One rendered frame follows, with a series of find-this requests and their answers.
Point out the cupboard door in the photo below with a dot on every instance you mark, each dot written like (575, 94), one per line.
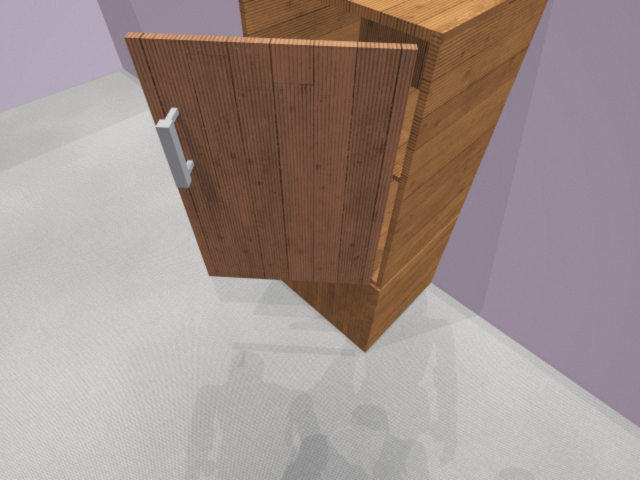
(294, 144)

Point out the handle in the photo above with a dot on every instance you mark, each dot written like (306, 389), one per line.
(172, 148)

